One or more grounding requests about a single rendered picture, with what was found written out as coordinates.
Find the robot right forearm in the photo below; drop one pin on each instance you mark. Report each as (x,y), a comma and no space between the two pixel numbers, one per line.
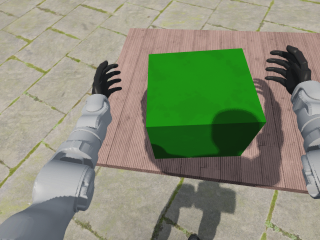
(306,105)

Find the right robot upper arm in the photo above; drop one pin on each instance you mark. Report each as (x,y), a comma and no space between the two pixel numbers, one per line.
(311,172)

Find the right robot hand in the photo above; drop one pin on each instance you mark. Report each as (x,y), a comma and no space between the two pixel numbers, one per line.
(296,65)

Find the table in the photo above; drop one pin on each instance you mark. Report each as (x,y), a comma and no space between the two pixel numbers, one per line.
(273,158)

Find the robot left forearm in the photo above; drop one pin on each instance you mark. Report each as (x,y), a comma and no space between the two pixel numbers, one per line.
(86,138)

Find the left robot hand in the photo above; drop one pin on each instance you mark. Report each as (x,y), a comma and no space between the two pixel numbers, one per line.
(101,84)

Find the carton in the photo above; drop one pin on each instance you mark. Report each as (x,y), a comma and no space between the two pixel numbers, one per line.
(201,104)

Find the left robot upper arm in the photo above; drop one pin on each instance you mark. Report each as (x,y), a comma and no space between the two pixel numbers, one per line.
(63,189)

